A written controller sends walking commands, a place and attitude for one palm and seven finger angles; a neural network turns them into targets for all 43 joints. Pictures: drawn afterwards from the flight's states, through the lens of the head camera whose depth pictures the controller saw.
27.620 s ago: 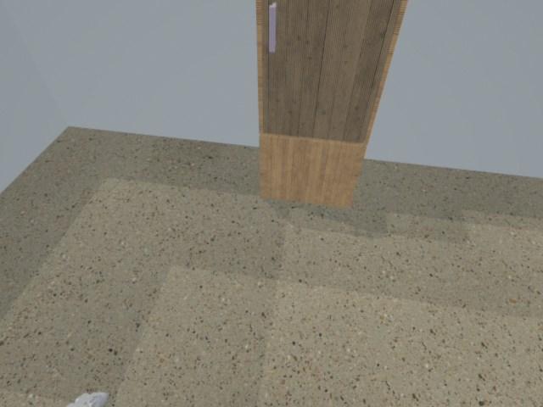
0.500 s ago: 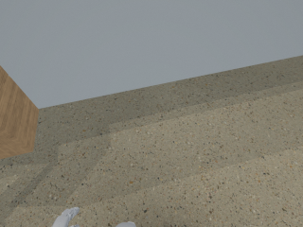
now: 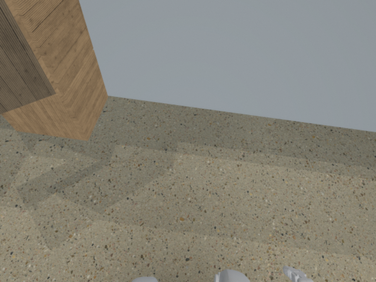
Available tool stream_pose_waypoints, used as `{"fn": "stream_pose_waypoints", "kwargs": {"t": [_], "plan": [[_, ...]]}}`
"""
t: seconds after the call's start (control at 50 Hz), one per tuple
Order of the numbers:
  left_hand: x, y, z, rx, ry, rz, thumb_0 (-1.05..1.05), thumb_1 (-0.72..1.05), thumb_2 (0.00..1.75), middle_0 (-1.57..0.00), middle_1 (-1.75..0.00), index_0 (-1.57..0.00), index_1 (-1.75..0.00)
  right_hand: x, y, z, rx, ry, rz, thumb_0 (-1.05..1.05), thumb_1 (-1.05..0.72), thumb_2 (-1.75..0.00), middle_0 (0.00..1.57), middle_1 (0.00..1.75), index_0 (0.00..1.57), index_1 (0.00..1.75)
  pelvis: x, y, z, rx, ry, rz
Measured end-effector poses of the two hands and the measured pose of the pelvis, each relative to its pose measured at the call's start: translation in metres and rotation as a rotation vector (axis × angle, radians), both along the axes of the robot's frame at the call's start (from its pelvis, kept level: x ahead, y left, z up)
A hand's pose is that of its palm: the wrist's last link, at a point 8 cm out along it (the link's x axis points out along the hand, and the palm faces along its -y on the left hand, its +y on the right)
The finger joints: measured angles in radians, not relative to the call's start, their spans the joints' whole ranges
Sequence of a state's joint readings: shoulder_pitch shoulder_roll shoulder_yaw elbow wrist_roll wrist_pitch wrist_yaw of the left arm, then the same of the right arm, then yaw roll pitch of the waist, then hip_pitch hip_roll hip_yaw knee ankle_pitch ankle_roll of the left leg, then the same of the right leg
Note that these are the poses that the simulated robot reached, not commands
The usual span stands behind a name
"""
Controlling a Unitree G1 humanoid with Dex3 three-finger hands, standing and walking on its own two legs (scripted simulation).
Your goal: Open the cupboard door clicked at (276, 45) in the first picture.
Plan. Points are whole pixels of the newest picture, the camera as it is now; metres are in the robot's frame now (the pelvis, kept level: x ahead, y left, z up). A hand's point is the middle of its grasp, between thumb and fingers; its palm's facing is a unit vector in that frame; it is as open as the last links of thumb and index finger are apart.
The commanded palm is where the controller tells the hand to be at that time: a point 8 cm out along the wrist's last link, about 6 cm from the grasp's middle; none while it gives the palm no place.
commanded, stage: turn to face it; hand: left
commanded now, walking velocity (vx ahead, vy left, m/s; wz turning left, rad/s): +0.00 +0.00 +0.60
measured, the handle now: out of the picture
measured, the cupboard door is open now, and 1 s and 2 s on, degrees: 43 43 43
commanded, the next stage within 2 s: take the last steps up to it in 1.04 s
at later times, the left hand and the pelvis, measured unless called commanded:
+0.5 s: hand out of the picture +0.04 +0.15 -0.14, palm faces +0.28 -0.93 -0.25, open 7.4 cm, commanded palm none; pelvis +0.01 -0.05 +0.01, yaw +19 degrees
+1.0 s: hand out of the picture -0.02 +0.19 -0.15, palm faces +0.53 -0.81 -0.26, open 7.4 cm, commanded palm none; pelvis +0.03 -0.03 +0.01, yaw +32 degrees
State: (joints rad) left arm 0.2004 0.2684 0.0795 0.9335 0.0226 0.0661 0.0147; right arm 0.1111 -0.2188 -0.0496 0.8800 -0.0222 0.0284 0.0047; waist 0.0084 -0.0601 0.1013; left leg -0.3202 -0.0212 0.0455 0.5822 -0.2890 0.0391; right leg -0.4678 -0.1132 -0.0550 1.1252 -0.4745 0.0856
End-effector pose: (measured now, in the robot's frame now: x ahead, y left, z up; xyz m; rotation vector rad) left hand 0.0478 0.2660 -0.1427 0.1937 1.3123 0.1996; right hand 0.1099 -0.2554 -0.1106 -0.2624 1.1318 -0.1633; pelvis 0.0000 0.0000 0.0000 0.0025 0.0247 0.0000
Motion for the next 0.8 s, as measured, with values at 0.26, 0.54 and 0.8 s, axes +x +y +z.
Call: {"fn": "stream_pose_waypoints", "kwargs": {"t": [0.26,0.54,0.8], "plan": [[0.039,-0.027,0.031,0.042,-0.194,0.055,0.00,0.91,0.90,-0.20,-0.30,-0.20,-0.30,-0.016,-0.018,-0.021,0.059,0.135,0.055,0.01,-0.90,-0.89,0.21,0.30,0.21,0.30,0.006,-0.032,0.004,-0.004,0.008,0.147],[-0.042,-0.070,0.025,0.003,-0.112,0.273,0.00,0.90,0.90,-0.20,-0.30,-0.20,-0.30,0.050,-0.020,-0.016,0.047,0.162,0.248,0.01,-0.91,-0.90,0.20,0.29,0.20,0.30,0.014,-0.048,0.010,0.036,-0.012,0.358],[-0.127,-0.030,0.002,0.001,0.010,0.501,0.01,0.91,0.90,-0.20,-0.30,-0.20,-0.30,0.119,0.064,0.002,-0.002,-0.002,0.498,0.01,-0.91,-0.89,0.20,0.29,0.20,0.30,0.011,-0.019,0.002,-0.010,-0.007,0.492]]}}
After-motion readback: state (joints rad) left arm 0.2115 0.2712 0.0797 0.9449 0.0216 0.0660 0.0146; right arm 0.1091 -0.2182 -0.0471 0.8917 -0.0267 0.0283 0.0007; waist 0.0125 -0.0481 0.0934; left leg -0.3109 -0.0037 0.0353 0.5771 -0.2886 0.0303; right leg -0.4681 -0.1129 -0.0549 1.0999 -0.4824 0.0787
